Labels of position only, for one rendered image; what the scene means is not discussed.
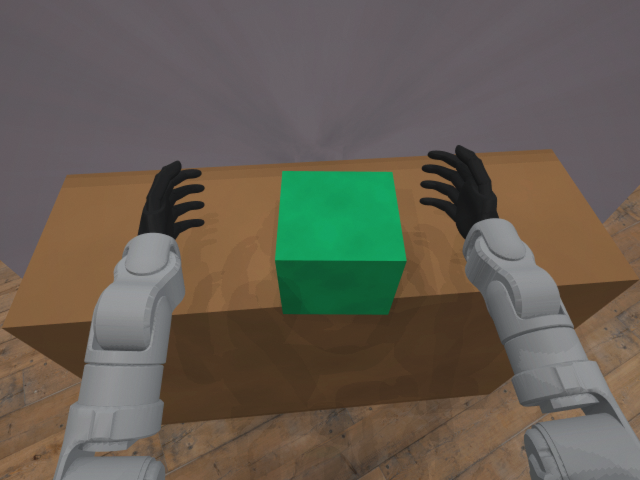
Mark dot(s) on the robot left forearm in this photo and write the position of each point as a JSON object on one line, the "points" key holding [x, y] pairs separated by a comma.
{"points": [[119, 401]]}

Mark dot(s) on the robot right forearm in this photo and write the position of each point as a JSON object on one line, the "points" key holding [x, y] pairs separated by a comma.
{"points": [[550, 366]]}

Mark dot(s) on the robot right upper arm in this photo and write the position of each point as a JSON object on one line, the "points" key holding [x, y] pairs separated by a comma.
{"points": [[591, 447]]}

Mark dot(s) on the left robot hand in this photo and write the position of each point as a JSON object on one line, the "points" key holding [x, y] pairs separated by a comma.
{"points": [[159, 213]]}

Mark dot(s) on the carton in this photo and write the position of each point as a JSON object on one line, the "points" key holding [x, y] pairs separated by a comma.
{"points": [[340, 247]]}

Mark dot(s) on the robot left upper arm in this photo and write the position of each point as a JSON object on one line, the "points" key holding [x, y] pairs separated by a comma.
{"points": [[115, 468]]}

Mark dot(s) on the pedestal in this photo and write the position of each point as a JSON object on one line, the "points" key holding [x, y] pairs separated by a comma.
{"points": [[232, 352]]}

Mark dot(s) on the right robot hand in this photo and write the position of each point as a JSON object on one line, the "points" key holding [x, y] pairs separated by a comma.
{"points": [[473, 197]]}

